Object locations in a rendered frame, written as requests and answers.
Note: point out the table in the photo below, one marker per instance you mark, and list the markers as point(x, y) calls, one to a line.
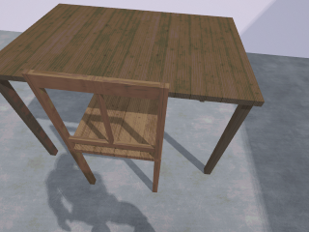
point(201, 57)

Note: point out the chair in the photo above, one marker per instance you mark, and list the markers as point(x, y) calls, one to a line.
point(125, 118)

